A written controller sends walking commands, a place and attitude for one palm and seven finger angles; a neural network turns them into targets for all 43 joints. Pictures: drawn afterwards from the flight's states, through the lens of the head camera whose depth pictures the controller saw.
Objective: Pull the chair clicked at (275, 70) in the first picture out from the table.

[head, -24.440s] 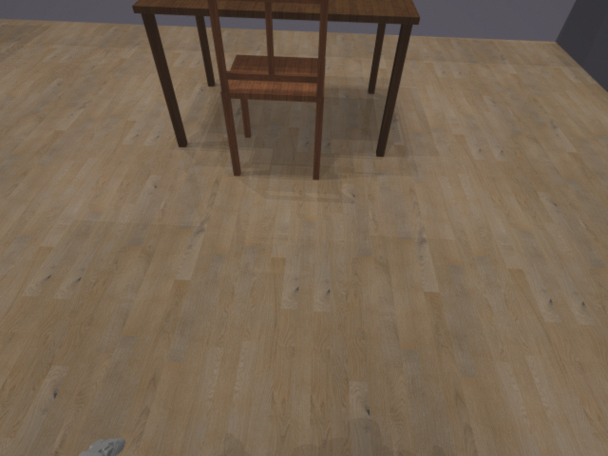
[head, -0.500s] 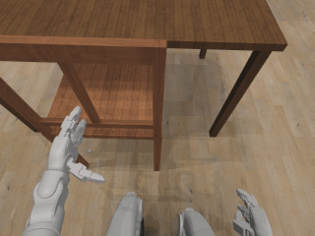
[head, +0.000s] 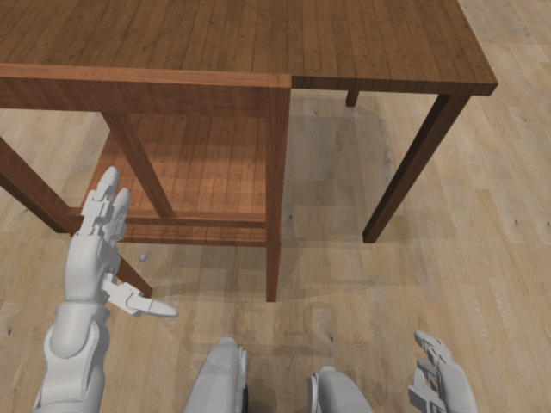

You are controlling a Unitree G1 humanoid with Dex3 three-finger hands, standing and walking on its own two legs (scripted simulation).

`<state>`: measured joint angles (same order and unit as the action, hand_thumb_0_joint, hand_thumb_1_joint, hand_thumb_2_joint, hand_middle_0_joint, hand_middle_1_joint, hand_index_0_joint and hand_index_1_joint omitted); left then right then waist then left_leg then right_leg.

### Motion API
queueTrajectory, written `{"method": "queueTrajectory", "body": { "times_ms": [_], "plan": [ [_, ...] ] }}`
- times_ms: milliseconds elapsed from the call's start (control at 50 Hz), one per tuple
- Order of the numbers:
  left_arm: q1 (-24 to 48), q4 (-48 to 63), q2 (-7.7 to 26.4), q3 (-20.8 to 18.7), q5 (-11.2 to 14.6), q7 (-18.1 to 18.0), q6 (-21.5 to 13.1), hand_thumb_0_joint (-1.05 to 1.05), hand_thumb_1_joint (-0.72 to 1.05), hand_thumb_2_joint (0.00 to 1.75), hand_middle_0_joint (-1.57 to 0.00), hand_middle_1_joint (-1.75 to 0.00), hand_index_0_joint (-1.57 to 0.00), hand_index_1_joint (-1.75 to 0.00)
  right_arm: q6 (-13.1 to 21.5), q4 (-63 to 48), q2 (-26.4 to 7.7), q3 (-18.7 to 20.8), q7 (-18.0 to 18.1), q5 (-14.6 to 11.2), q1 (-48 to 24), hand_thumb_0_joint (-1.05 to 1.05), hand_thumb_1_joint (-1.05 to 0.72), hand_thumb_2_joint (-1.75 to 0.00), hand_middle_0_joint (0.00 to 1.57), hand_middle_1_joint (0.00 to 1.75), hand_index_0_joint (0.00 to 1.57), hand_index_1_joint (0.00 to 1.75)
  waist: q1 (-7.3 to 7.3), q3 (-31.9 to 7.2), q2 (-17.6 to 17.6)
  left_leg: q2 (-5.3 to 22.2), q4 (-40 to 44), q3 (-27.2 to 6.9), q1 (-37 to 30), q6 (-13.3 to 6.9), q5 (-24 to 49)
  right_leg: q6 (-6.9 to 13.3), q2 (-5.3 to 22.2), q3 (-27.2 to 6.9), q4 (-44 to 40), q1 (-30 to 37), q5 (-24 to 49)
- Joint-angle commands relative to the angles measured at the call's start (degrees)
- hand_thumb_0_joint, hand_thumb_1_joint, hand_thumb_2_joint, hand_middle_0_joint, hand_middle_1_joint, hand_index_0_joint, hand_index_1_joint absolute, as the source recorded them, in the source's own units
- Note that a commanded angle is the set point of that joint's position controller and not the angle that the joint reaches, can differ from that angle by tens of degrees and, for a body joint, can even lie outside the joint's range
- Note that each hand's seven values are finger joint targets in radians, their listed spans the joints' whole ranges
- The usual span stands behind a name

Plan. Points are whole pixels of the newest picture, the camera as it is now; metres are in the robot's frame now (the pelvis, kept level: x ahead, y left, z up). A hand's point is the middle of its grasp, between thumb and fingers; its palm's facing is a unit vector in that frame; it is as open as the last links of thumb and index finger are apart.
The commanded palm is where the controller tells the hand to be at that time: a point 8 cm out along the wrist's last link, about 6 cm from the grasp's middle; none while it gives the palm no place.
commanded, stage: aim the fingers beside a spindle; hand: left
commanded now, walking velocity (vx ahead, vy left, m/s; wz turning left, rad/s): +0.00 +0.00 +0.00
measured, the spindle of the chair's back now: (144, 172) +0.45 +0.24 +0.04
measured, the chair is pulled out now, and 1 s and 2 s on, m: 0.00 0.00 0.00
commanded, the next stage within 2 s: push the fingers through the gap in 0.38 s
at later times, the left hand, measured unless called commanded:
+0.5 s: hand (141, 272) +0.30 +0.21 +0.01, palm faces +0.05 -1.00 -0.03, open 16.9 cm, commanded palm +0.28 +0.26 +0.03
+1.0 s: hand (140, 230) +0.35 +0.22 +0.03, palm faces +0.11 -0.99 -0.06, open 16.9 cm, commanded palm +0.33 +0.25 +0.03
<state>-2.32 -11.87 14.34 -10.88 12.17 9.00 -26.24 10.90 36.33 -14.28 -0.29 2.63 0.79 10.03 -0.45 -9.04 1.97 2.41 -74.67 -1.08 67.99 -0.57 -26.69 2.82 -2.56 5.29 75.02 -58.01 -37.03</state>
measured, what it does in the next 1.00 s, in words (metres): stands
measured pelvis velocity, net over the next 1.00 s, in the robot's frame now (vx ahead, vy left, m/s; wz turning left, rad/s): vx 0.00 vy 0.01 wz -0.01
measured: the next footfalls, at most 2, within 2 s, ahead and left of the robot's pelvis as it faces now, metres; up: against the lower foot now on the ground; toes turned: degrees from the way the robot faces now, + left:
none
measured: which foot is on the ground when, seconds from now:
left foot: down 0.00-1.00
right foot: down 0.00-1.00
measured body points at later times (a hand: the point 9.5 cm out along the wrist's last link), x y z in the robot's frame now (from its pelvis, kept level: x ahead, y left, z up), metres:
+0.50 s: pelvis +0.00 +0.01 +0.00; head +0.10 +0.02 +0.44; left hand +0.29 +0.26 +0.01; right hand +0.17 -0.24 -0.10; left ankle +0.08 +0.11 -0.61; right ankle -0.01 -0.10 -0.61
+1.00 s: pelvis +0.00 +0.01 +0.00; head +0.10 +0.02 +0.43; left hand +0.34 +0.27 +0.04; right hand +0.15 -0.24 -0.11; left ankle +0.08 +0.11 -0.61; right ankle -0.01 -0.10 -0.61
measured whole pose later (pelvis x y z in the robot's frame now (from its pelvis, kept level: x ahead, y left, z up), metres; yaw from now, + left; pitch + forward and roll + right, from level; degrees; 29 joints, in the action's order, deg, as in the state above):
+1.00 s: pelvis +0.00 +0.01 +0.00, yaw +0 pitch +22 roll -4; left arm 11.0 -25.9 16.2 -14.4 11.6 8.9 -24.5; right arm 10.3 38.3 -14.1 -1.2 2.9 0.9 11.1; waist -1.2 -9.4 2.0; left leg 2.4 -75.4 -1.5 70.7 -1.0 -26.4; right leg 2.4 -2.7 5.5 75.2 -60.4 -36.5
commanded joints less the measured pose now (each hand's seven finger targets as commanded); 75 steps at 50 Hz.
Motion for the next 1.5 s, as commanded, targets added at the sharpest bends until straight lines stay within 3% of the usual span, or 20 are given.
{"method": "queueTrajectory", "body": {
  "times_ms": [0, 60, 160, 220, 240, 280, 340, 380, 460, 540, 580, 680, 740, 820, 920, 1040, 1100, 1140, 1320, 1480],
  "plan": [
    [6.0, -2.7, 6.8, -4.1, 1.2, 2.1, 1.1, 0.0, -0.5, 0.3, -0.06, -0.08, -0.06, -0.08, 1.5, -6.8, -7.9, 2.5, 0.3, -1.3, 0.0, 0.0, -0.9, -0.9, 0.2, 0.3, 0.2, 0.3, -1.1, -12.5, -3.0, -2.0, 7.7, -1.5, -14.6, -0.6, 3.7, -1.9, -0.2, -6.3, -14.9, 1.0, 10.2],
    [7.1, 0.3, 4.4, -0.4, 2.9, 6.4, 3.5, 0.0, -0.5, 0.3, -0.06, -0.08, -0.06, -0.08, 2.0, -8.6, -8.4, 2.7, 0.6, -2.2, 0.7, 0.0, -0.9, -0.9, 0.2, 0.3, 0.2, 0.3, -0.88, -16.9, -1.4, -2.0, 7.6, -1.5, -17.3, -0.9, 7.0, -1.9, 0.2, -6.4, -14.9, 3.4, 14.5],
    [15.0, 19.0, 11.6, -4.7, 3.0, 3.5, -2.3, 0.0, -0.5, 0.3, -0.06, -0.08, -0.06, -0.08, 3.8, -8.6, -8.2, 3.3, 1.2, -0.9, 0.6, 0.0, -0.9, -0.9, 0.2, 0.3, 0.2, 0.3, -0.03, -26.0, 5.3, -1.4, 7.9, -3.9, -29.7, -0.3, 14.8, -1.2, -0.6, -4.4, -12.3, 1.5, 18.7],
    [10.4, 17.1, 10.1, -5.0, 1.8, -0.3, -4.8, 0.0, -0.5, 0.3, -0.06, -0.08, -0.06, -0.08, 4.0, -7.4, -7.6, 2.9, 0.7, -0.2, -0.1, 0.0, -0.9, -0.9, 0.2, 0.3, 0.2, 0.3, -0.14, -21.5, 5.0, -1.4, 8.9, -4.3, -29.3, -0.1, 13.5, -1.1, -0.9, -3.2, -11.9, -0.9, 16.5],
    [8.5, 14.4, 12.6, -8.2, 1.1, -1.3, -4.3, 0.0, -0.5, 0.3, -0.06, -0.08, -0.06, -0.08, 3.8, -7.0, -8.0, 3.0, 0.6, -0.1, 0.0, 0.0, -0.9, -0.9, 0.2, 0.3, 0.2, 0.3, 0.55, -21.0, 4.3, -1.4, 8.8, -4.2, -27.0, -0.2, 12.4, -1.0, -0.9, -3.2, -11.5, -0.7, 15.8],
    [6.8, 5.1, 7.9, -4.9, 0.2, -1.1, -2.1, 0.0, -0.5, 0.3, -0.06, -0.08, -0.06, -0.08, 2.7, -6.6, -7.6, 2.6, 0.2, -0.4, -0.7, 0.0, -0.9, -0.9, 0.2, 0.3, 0.2, 0.3, -1.01, -14.9, -0.3, -1.7, 9.1, -3.3, -21.2, -0.4, 6.6, -1.5, -0.8, -3.3, -12.9, -1.8, 12.2],
    [4.7, -3.6, 6.5, -4.1, 0.9, 1.9, 1.9, 0.0, -0.5, 0.3, -0.06, -0.08, -0.06, -0.08, 1.7, -7.2, -8.1, 2.5, 0.3, -1.1, -0.2, 0.0, -0.9, -0.9, 0.2, 0.3, 0.2, 0.3, -0.56, -12.2, -2.9, -2.0, 8.9, -2.2, -15.4, -0.6, 2.0, -1.6, -0.5, -5.2, -14.8, -0.7, 7.8],
    [6.7, -1.0, 7.1, -3.7, 2.2, 4.4, 3.2, 0.0, -0.5, 0.3, -0.06, -0.08, -0.06, -0.08, 1.5, -8.3, -8.4, 2.7, 0.5, -1.8, 0.1, 0.0, -0.9, -0.9, 0.2, 0.3, 0.2, 0.3, -0.32, -15.3, -3.0, -1.9, 8.4, -1.7, -15.9, -0.7, 3.8, -1.8, -0.1, -6.0, -15.3, 2.1, 10.0],
    [13.0, 16.1, 9.5, -3.4, 3.4, 5.0, -0.4, 0.0, -0.5, 0.3, -0.06, -0.08, -0.06, -0.08, 3.0, -9.6, -8.1, 3.3, 0.9, -1.3, 0.3, 0.0, -0.9, -0.9, 0.2, 0.3, 0.2, 0.3, 0.23, -26.2, 5.4, -1.6, 8.1, -3.1, -27.7, -0.3, 12.8, -1.3, -0.4, -4.7, -12.9, 2.8, 17.8],
    [15.4, 13.4, 12.4, -7.0, 2.0, 0.9, -5.4, 0.0, -0.5, 0.3, -0.06, -0.08, -0.06, -0.08, 3.8, -6.0, -8.2, 2.9, 1.0, -0.1, 0.3, 0.0, -0.9, -0.9, 0.2, 0.3, 0.2, 0.3, -1.17, -20.3, 3.8, -1.2, 7.0, -4.5, -25.3, -0.2, 11.1, -1.1, -1.1, -3.5, -10.9, -3.6, 14.3],
    [16.1, 6.3, 8.1, -3.7, 0.8, 0.5, -5.4, 0.0, -0.5, 0.3, -0.06, -0.08, -0.06, -0.08, 3.7, -5.2, -7.9, 2.6, 0.6, 0.0, -0.7, 0.0, -0.9, -0.9, 0.2, 0.3, 0.2, 0.3, -2.33, -15.2, 2.5, -1.5, 7.0, -4.3, -20.7, -0.3, 4.9, -1.3, -0.9, -3.4, -11.1, -6.4, 9.6],
    [16.2, 1.2, 7.0, -1.2, 0.2, 2.9, 1.0, 0.0, -0.5, 0.3, -0.06, -0.08, -0.06, -0.08, 2.5, -7.0, -9.0, 2.8, 0.6, -1.1, 0.5, 0.0, -0.9, -0.9, 0.2, 0.3, 0.2, 0.3, -1.16, -19.2, 3.7, -1.4, 9.5, -4.4, -22.7, 0.0, 2.2, -1.1, -0.5, -3.6, -12.7, -4.4, 8.3],
    [19.4, 3.7, 10.5, -4.2, 1.0, 3.1, 3.4, 0.0, -0.5, 0.3, -0.06, -0.08, -0.06, -0.08, 2.0, -7.6, -9.3, 3.0, 1.1, -1.4, 1.5, 0.0, -0.9, -0.9, 0.2, 0.3, 0.2, 0.3, -0.73, -23.6, 2.1, -1.3, 9.3, -4.2, -25.0, -0.2, 7.5, -1.1, -0.7, -3.8, -13.2, -0.7, 12.6],
    [23.4, 6.1, 12.3, -7.7, 1.2, 0.5, 0.4, 0.0, -0.5, 0.3, -0.06, -0.08, -0.06, -0.08, 1.8, -6.5, -8.2, 2.8, 1.1, -0.7, 1.4, 0.0, -0.9, -0.9, 0.2, 0.3, 0.2, 0.3, -0.42, -24.3, 3.0, -1.4, 8.5, -3.9, -26.3, 0.0, 11.2, -1.3, -0.8, -3.8, -12.5, -0.1, 15.7],
    [31.9, -0.4, 12.2, -6.9, -0.4, -0.5, -3.7, 0.0, -0.5, 0.3, -0.06, -0.08, -0.06, -0.08, 2.0, -3.9, -8.2, 2.5, 1.0, -0.2, 1.4, 0.0, -0.9, -0.9, 0.2, 0.3, 0.2, 0.3, -2.99, -19.9, 2.8, -1.4, 6.6, -3.3, -21.0, -0.2, 6.1, -1.4, -0.8, -5.0, -12.6, -3.5, 11.3],
    [27.9, -9.2, 8.6, -2.4, -0.1, 4.4, 1.0, 0.0, -0.5, 0.3, -0.06, -0.08, -0.06, -0.08, 1.4, -4.2, -9.4, 3.1, 0.6, -1.1, 4.0, 0.0, -0.9, -0.9, 0.2, 0.3, 0.2, 0.3, -2.65, -22.4, 3.7, -1.1, 8.4, -3.9, -25.5, -0.1, 9.4, -1.1, -0.7, -4.0, -13.2, -3.2, 14.4],
    [30.3, -8.8, 12.6, -7.0, 0.8, 4.2, 2.8, 0.0, -0.5, 0.3, -0.06, -0.08, -0.06, -0.08, 0.3, -4.5, -9.5, 3.4, 0.8, -1.5, 4.5, 0.0, -0.9, -0.9, 0.2, 0.3, 0.2, 0.3, -1.8, -24.1, 0.3, -1.2, 8.2, -3.3, -24.5, -0.3, 12.3, -1.5, -0.5, -4.4, -13.3, 0.1, 18.4],
    [30.4, -6.6, 14.9, -10.1, 1.0, 2.6, 1.9, 0.0, -0.5, 0.3, -0.06, -0.08, -0.06, -0.08, 0.2, -4.8, -9.2, 3.4, 0.7, -1.2, 4.5, 0.0, -0.9, -0.9, 0.2, 0.3, 0.2, 0.3, -0.69, -26.1, 1.7, -1.4, 7.9, -2.9, -24.9, -0.2, 14.8, -1.5, -0.6, -4.4, -12.5, 1.8, 20.9],
    [36.8, -13.9, 13.0, -7.8, -1.5, 1.5, -3.3, 0.0, -0.5, 0.3, -0.06, -0.08, -0.06, -0.08, -0.7, -2.6, -8.9, 3.2, -0.2, -0.6, 5.0, 0.0, -0.9, -0.9, 0.2, 0.3, 0.2, 0.3, -3.59, -20.5, 1.8, -1.4, 6.6, -2.1, -20.7, -0.3, 9.9, -1.6, -0.9, -5.5, -12.8, -1.8, 17.0],
    [42.3, -14.3, 15.2, -8.9, -0.8, 3.0, -1.8, 0.0, -0.5, 0.3, -0.06, -0.08, -0.06, -0.08, -1.0, -2.3, -9.7, 3.6, 0.1, -0.8, 6.7, 0.0, -0.9, -0.9, 0.2, 0.3, 0.2, 0.3, -3.15, -26.3, 3.8, -0.9, 7.4, -3.6, -27.2, 0.0, 13.6, -1.4, -0.9, -4.2, -12.5, -2.9, 18.4]
  ]
}}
